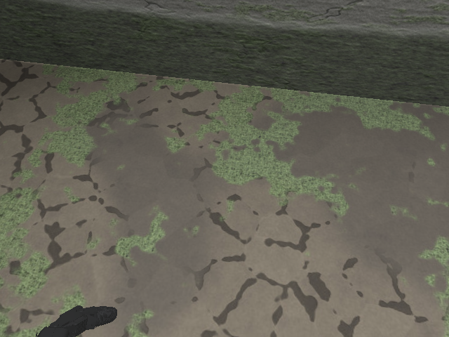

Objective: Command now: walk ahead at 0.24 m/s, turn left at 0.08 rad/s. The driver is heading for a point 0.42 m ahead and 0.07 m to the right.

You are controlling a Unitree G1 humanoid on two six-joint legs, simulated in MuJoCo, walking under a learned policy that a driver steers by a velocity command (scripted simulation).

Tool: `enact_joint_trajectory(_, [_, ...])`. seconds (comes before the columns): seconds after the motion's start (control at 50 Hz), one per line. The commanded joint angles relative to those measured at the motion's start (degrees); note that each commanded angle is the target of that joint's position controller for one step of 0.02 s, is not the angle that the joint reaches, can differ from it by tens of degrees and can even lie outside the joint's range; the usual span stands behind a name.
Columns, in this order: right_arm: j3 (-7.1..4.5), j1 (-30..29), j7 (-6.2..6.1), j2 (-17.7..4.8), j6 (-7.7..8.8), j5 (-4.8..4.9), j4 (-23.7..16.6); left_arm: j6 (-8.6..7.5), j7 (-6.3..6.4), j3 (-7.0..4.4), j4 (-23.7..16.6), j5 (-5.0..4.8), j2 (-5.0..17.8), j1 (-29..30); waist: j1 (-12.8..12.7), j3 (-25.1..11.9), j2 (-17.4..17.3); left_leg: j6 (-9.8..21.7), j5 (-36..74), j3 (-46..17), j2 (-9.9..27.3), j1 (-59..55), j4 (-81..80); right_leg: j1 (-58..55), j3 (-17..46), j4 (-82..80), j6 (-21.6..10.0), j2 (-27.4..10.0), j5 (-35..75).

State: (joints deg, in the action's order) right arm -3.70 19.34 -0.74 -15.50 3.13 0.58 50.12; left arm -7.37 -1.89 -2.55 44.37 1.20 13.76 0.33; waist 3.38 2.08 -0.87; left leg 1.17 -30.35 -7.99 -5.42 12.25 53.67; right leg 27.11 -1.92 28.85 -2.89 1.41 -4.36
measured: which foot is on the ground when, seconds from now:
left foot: up 0.00-0.28, down 0.30-0.70, up 0.72-1.00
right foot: down 0.00-1.00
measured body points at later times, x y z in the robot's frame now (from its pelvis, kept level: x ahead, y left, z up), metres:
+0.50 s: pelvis +0.10 +0.01 +0.01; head +0.12 +0.02 +0.46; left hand +0.21 +0.27 -0.13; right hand +0.21 -0.25 -0.11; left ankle +0.12 +0.15 -0.72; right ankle +0.11 -0.10 -0.72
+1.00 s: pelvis +0.22 -0.06 +0.02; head +0.24 -0.09 +0.47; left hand +0.29 +0.20 -0.10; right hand +0.36 -0.36 -0.07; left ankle +0.41 +0.06 -0.67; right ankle +0.12 -0.11 -0.72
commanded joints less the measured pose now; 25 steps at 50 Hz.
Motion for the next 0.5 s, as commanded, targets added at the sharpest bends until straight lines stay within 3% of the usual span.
enact_joint_trajectory(0.02, [-1.39,0.90,0.35,-8.57,0.61,1.25,-4.25,1.88,0.76,-2.13,0.29,-1.44,7.51,-12.92,-7.52,-17.52,5.59,-3.09,-4.07,-1.35,4.82,26.18,22.65,-38.34,23.00,-2.99,-15.63,-22.16,36.30])
enact_joint_trajectory(0.04, [-1.36,-2.28,0.01,-7.51,-0.20,0.41,-4.89,2.25,0.85,-1.27,-0.02,-1.08,5.94,-8.75,-5.69,-11.54,2.02,-3.44,-1.14,1.22,7.13,25.30,18.22,-28.47,19.06,-5.96,-14.04,-19.44,32.76])
enact_joint_trajectory(0.06, [-1.62,-2.76,-0.47,-6.84,-1.19,-0.33,-5.10,2.41,0.85,-0.71,-0.17,-0.82,4.68,-6.36,-3.70,-8.93,1.81,-3.48,1.13,1.97,9.08,21.53,13.32,-21.06,16.62,-8.26,-12.73,-17.47,29.70])
enact_joint_trajectory(0.1, [-0.77,0.34,-1.04,-2.68,-2.63,-0.42,-4.44,2.72,0.62,-0.64,0.53,0.35,5.03,-3.15,-0.55,-7.58,5.86,-4.13,4.39,4.28,9.35,11.60,3.26,-10.23,11.01,-11.35,-11.37,-13.99,30.08])
enact_joint_trajectory(0.14, [-0.16,0.60,-1.49,-1.25,-2.74,-0.68,-4.14,2.81,0.81,-1.06,1.41,0.50,6.34,-2.47,-0.26,-9.72,8.01,-4.36,9.71,5.57,9.01,6.07,-5.33,-8.63,7.39,-11.61,-11.02,-12.51,33.55])
enact_joint_trajectory(0.2, [-0.46,-1.67,-1.50,-3.01,-3.28,-0.60,-3.85,3.61,1.30,-1.19,3.07,-0.23,7.32,-4.08,-1.09,-11.83,7.28,-3.96,18.25,5.76,8.66,2.12,-12.79,-10.04,7.36,-12.34,-10.17,-12.96,22.03])
enact_joint_trajectory(0.24, [-0.67,-3.62,-1.42,-3.35,-3.72,-0.81,-3.82,4.29,1.39,-0.82,3.73,-0.56,6.94,-3.81,-1.05,-9.69,6.80,-3.03,21.44,6.33,8.24,-1.02,-18.74,-7.85,7.79,-12.58,-8.52,-12.09,6.21])
enact_joint_trajectory(0.28, [-0.78,-5.63,-1.44,-3.67,-3.86,-1.83,-4.21,4.64,1.32,-0.04,4.76,-0.89,5.20,-5.33,-1.11,-6.52,5.66,-1.47,24.19,6.00,8.46,-4.15,-26.30,-5.53,8.21,-11.93,-4.70,-9.40,-10.48])
enact_joint_trajectory(0.3, [-0.93,-6.45,-1.64,-5.20,-3.77,-2.22,-4.99,4.67,1.28,0.43,5.40,-0.39,4.09,-7.16,-1.90,-5.32,3.46,-0.26,27.20,2.45,11.67,-5.63,-28.70,-4.14,8.00,-10.35,-2.12,-7.65,-16.67])
enact_joint_trajectory(0.32, [-1.50,-7.48,-1.99,-8.58,-3.77,-1.88,-5.62,4.55,1.23,0.24,5.86,0.14,4.34,-10.06,-4.77,-4.22,-1.90,1.44,29.59,0.16,14.63,-5.36,-28.27,-2.68,5.47,-7.51,-0.02,-3.97,-19.89])
enact_joint_trajectory(0.34, [-1.59,-8.74,-1.72,-7.86,-3.72,-1.37,-4.43,4.95,1.60,0.47,6.21,-0.15,2.99,-11.72,-6.37,-4.35,-7.97,2.51,16.30,0.16,13.60,1.32,-29.96,-7.92,1.93,-6.62,1.21,-1.81,-16.73])
enact_joint_trajectory(0.36, [-1.06,-9.78,-1.34,-4.87,-3.42,-1.34,-4.67,5.38,2.00,0.30,6.53,-0.17,4.41,-9.86,-5.00,-2.27,-6.55,1.66,10.92,0.92,11.59,4.98,-31.44,-10.39,1.45,-5.21,1.93,-1.80,-13.95])
enact_joint_trajectory(0.38, [-0.75,-10.16,-1.24,-3.92,-2.98,-1.74,-4.40,5.84,2.28,0.18,6.51,-0.53,4.72,-8.99,-4.71,-1.57,-5.85,0.46,11.21,2.01,10.95,5.20,-31.40,-10.10,1.83,-4.54,1.63,-2.01,-12.27])
enact_joint_trajectory(0.44, [-1.91,-9.02,-1.96,-6.98,-1.98,-1.05,-4.21,6.52,2.67,-0.62,5.28,-1.08,7.02,-7.31,-3.52,-2.10,-4.40,0.63,20.88,3.36,11.04,0.55,-27.85,-6.12,3.00,-0.93,0.41,-1.79,-6.46])
enact_joint_trajectory(0.5, [-2.83,-5.59,-3.24,-8.49,-2.39,-0.70,-3.84,6.76,2.67,-1.28,3.55,-1.88,6.67,-6.48,-2.28,-5.31,-6.01,4.60,31.01,-0.14,16.33,-3.87,-27.18,-2.38,2.45,6.95,0.54,-0.88,-2.81])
